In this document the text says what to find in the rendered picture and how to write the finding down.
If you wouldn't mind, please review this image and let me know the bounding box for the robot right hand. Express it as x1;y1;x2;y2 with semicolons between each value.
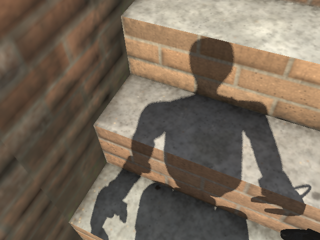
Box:
280;228;320;240

